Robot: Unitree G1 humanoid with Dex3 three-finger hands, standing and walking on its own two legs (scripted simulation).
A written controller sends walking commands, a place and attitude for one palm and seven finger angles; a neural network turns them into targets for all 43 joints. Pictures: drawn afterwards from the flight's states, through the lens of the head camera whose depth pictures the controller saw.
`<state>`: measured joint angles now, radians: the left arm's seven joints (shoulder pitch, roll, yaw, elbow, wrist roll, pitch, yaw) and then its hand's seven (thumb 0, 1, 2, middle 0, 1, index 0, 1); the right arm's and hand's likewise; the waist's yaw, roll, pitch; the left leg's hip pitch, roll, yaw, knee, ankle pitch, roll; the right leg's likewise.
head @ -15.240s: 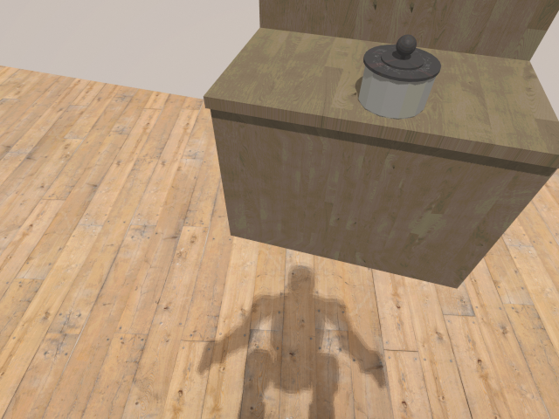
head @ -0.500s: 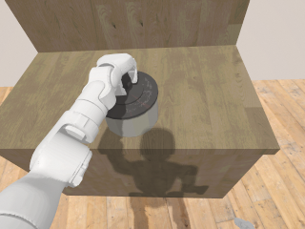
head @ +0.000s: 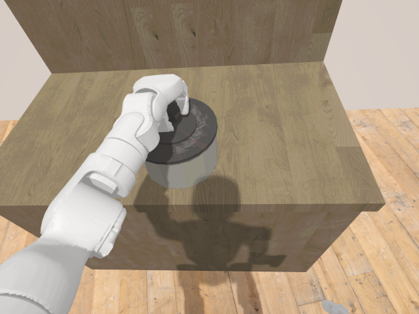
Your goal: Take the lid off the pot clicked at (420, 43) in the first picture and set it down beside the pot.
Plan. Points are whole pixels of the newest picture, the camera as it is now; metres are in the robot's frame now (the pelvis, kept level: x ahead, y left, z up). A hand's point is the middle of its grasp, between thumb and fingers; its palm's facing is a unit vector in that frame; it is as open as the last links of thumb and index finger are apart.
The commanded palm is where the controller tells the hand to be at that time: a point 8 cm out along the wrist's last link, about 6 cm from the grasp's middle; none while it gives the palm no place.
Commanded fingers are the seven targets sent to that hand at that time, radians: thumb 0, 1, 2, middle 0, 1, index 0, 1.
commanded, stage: close the fingers and squeeze the knob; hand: left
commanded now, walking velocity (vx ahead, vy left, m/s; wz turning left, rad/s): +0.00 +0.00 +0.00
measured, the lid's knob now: (168, 112) +0.49 +0.07 +0.11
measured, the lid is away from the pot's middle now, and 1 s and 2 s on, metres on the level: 0.00 0.01 0.02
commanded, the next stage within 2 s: lift the lid straight up in 0.04 s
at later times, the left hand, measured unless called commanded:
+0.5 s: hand (167, 109) +0.46 +0.06 +0.15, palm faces -0.28 -0.01 -0.96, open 7.5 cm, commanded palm +0.45 +0.07 +0.22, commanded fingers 0.00 0.65 0.94 -0.89 -1.05 -0.88 -1.05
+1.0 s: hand (163, 93) +0.46 +0.06 +0.19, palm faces -0.27 +0.00 -0.96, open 7.5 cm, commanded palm +0.45 +0.07 +0.26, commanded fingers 0.00 0.65 0.94 -0.89 -1.05 -0.88 -1.05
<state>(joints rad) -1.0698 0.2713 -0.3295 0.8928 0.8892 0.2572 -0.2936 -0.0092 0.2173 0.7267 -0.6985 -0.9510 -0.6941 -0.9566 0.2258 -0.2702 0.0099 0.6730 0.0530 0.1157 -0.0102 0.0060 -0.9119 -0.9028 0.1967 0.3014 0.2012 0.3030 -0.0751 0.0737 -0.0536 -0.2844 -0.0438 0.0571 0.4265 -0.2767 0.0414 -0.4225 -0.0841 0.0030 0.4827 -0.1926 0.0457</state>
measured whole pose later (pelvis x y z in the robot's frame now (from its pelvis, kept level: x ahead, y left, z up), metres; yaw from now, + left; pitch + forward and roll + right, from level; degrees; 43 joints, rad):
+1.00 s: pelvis -0.01 -0.01 +0.00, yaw +1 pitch +5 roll +2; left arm -1.20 0.28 -0.36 0.88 0.87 0.29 -0.39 0.00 0.21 0.74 -0.70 -0.95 -0.71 -0.96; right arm 0.21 -0.27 0.02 0.69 0.05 0.06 -0.01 0.01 -0.91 -0.90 0.20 0.30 0.20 0.30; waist -0.06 0.08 -0.03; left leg -0.25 -0.05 0.03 0.41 -0.25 0.03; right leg -0.39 -0.10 -0.02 0.49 -0.19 0.04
